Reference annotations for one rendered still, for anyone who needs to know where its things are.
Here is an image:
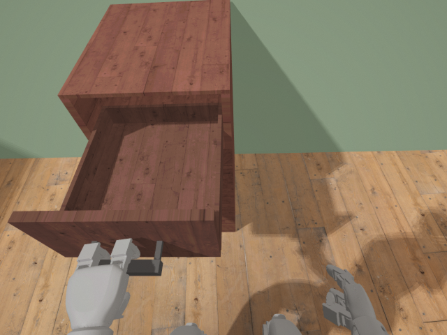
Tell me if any right robot forearm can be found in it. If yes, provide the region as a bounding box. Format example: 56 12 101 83
351 316 390 335

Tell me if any right robot shin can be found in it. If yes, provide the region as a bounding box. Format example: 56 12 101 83
272 314 286 320

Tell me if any drawer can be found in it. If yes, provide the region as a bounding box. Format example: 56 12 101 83
7 103 224 258

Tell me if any robot right hand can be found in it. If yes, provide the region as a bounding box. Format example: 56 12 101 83
322 265 376 330

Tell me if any cabinet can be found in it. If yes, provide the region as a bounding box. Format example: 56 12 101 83
58 0 235 232

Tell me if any robot left hand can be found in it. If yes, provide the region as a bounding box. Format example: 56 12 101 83
66 238 140 330

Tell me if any handle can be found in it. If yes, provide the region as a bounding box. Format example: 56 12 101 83
91 241 163 276

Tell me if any right robot thigh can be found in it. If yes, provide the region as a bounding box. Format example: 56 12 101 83
263 319 302 335

